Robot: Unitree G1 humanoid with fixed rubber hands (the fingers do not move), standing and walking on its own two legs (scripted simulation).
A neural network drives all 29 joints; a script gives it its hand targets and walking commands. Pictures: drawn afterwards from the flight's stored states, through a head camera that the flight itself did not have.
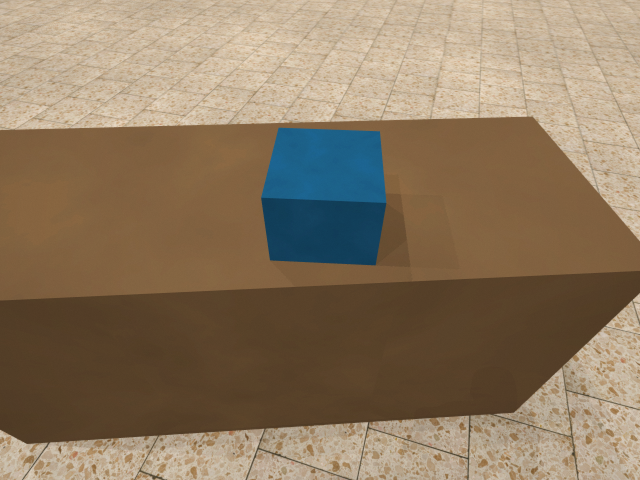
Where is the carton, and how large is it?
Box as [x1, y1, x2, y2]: [261, 128, 385, 264]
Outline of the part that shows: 278,128 261,196 270,259 375,264 385,207 385,193 379,131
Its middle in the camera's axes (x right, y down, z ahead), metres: +0.01 -0.08 +0.70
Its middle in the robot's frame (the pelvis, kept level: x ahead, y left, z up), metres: +0.60 +0.01 +0.02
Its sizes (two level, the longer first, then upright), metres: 0.202 0.190 0.148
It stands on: a pedestal, 0.72 m high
